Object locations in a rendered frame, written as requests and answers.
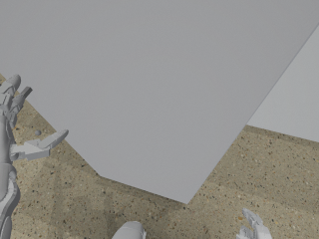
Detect left robot forearm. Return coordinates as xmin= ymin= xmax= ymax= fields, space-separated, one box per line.
xmin=0 ymin=162 xmax=21 ymax=239

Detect robot right hand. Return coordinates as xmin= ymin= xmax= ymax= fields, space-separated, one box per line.
xmin=236 ymin=208 xmax=272 ymax=239

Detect left robot thigh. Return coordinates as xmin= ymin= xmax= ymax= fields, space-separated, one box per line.
xmin=112 ymin=221 xmax=147 ymax=239

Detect fridge door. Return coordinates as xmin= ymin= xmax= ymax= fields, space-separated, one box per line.
xmin=0 ymin=0 xmax=319 ymax=204

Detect robot left hand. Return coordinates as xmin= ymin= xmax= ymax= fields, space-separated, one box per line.
xmin=0 ymin=74 xmax=69 ymax=165

